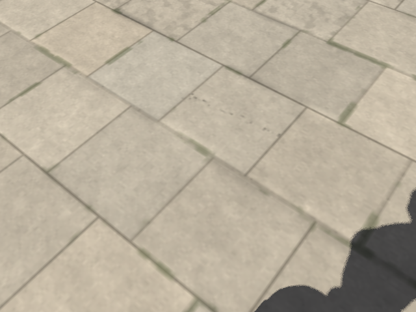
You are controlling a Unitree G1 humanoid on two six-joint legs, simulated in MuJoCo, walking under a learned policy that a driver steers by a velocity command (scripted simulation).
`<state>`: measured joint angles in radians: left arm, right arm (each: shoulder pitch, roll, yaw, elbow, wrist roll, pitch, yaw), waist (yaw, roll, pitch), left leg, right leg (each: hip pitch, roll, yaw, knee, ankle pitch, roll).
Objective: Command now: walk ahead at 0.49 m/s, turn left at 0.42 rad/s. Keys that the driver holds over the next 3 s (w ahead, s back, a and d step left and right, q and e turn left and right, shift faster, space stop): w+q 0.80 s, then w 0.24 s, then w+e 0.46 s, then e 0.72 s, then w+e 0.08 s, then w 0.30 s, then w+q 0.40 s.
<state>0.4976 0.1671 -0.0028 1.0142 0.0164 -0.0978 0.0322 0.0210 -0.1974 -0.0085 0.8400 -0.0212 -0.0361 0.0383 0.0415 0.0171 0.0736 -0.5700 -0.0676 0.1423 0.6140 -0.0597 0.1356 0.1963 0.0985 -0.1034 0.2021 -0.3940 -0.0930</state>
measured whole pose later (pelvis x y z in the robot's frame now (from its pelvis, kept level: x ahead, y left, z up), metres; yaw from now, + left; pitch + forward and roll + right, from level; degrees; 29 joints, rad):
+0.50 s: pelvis +0.28 -0.01 +0.01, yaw +17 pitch +2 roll +0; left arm -0.02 0.24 0.00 0.72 0.03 -0.03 -0.02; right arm 0.48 -0.25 -0.05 0.94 -0.02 -0.05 -0.01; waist -0.12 -0.03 0.04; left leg 0.02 -0.15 -0.21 0.30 -0.32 0.13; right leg -0.63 -0.04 0.04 0.66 -0.05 0.03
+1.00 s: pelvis +0.52 +0.05 +0.02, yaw +33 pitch +2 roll -2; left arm 0.46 0.23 0.03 0.91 0.02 -0.09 -0.01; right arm 0.05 -0.25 -0.03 0.74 -0.04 -0.01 0.07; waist 0.07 0.04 0.03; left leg -0.62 0.04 0.00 0.72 -0.07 0.06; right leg 0.01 0.01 -0.19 0.23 -0.27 -0.02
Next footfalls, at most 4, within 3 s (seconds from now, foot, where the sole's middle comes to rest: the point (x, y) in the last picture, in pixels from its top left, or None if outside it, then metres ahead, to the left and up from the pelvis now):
0.04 left None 0.18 0.03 -0.76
0.58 right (252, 281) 0.53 -0.06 -0.76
1.10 left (157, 248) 0.63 0.25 -0.76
1.64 right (174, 168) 0.96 0.22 -0.76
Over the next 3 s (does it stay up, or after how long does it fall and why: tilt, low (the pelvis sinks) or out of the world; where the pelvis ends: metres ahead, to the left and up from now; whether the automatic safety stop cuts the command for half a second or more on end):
stays up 1.11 0.22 0.02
